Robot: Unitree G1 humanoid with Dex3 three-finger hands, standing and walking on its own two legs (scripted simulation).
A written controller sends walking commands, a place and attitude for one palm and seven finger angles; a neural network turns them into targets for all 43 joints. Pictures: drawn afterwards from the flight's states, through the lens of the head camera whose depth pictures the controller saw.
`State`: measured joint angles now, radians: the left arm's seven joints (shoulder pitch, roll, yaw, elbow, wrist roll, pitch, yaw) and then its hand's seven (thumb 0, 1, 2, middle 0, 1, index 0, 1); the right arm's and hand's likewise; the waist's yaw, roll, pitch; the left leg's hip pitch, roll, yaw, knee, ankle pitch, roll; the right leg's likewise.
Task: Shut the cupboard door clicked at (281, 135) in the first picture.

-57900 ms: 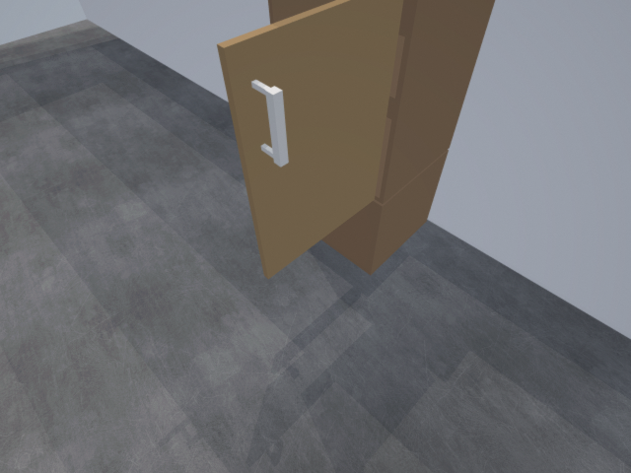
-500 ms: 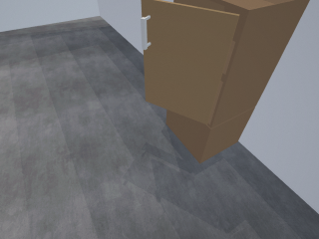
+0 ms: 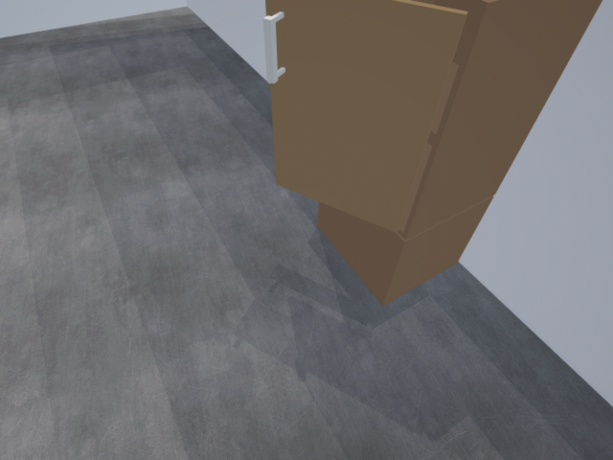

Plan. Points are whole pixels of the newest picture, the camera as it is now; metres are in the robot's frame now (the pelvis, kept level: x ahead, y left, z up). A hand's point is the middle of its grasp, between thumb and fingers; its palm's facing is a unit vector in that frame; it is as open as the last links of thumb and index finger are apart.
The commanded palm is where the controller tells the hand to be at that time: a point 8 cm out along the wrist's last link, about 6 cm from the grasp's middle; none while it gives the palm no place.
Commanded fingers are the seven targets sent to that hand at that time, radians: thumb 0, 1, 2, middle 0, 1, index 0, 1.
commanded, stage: look to check the result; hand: left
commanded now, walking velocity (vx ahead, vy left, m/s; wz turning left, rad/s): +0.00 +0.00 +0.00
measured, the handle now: (275, 48) +0.93 +0.11 +0.11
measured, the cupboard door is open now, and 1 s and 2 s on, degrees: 30 30 30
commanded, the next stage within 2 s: walk to a spot facing it in 0.12 s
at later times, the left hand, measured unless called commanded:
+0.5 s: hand out of the picture +0.07 +0.19 -0.18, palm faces +0.08 -0.96 -0.25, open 7.4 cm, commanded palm none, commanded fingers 0.00 0.90 0.90 -0.20 -0.30 -0.20 -0.30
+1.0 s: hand out of the picture +0.06 +0.25 -0.17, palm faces +0.33 -0.90 -0.27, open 7.4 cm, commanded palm none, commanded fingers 0.00 0.90 0.90 -0.20 -0.30 -0.20 -0.30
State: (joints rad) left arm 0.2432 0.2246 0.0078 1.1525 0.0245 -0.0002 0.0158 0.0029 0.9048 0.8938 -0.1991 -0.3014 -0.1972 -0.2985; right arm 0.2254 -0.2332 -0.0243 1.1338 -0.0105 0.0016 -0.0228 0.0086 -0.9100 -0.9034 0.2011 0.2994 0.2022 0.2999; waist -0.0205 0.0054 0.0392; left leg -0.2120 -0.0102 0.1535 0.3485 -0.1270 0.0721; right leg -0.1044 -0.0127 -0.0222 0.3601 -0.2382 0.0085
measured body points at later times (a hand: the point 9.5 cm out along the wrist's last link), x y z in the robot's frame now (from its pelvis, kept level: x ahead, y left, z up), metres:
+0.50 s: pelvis +0.03 -0.01 -0.01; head +0.06 -0.01 +0.44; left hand +0.06 +0.24 -0.16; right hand +0.09 -0.26 -0.16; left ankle +0.05 +0.07 -0.74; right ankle -0.03 -0.13 -0.75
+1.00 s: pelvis +0.02 +0.01 -0.01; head +0.08 +0.04 +0.44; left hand +0.04 +0.30 -0.15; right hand +0.15 -0.22 -0.15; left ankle +0.05 +0.11 -0.75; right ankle +0.06 -0.15 -0.69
